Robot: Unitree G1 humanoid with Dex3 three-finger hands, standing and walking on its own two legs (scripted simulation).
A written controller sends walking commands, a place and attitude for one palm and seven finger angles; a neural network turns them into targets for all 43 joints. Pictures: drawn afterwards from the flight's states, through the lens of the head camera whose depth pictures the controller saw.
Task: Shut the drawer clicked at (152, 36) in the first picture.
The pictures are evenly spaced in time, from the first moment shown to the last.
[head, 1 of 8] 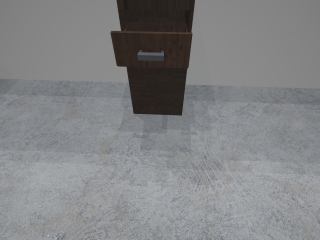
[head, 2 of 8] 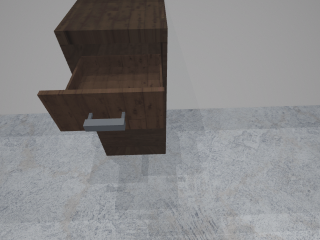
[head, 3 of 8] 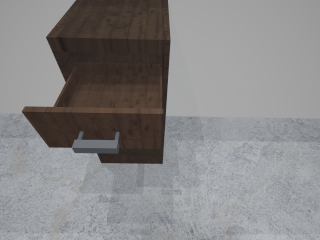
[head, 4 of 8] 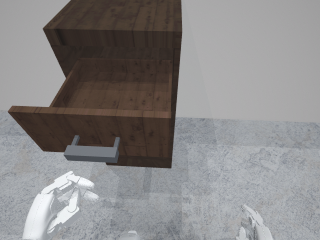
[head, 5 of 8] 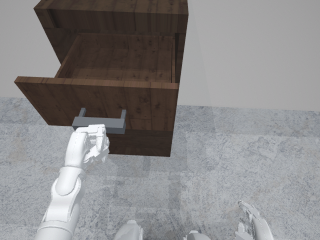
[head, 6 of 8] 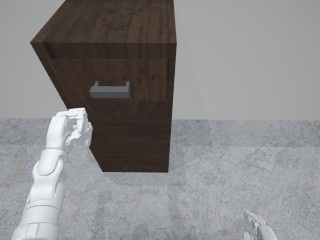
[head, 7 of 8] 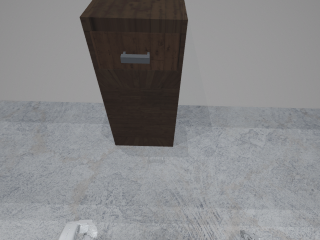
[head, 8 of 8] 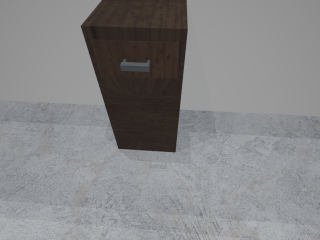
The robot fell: no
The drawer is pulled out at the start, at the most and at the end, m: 0.30 0.30 0.00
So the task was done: yes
